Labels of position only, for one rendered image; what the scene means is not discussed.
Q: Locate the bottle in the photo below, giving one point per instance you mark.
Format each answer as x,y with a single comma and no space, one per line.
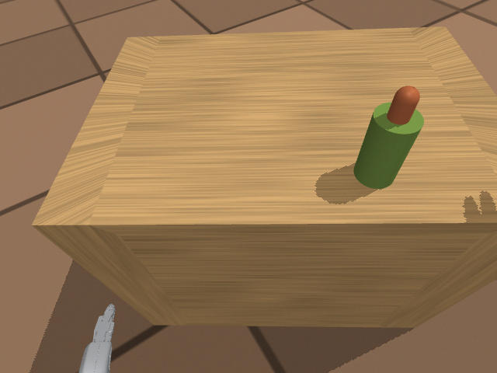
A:
392,132

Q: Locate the left robot hand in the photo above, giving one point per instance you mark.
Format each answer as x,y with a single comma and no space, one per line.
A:
97,355

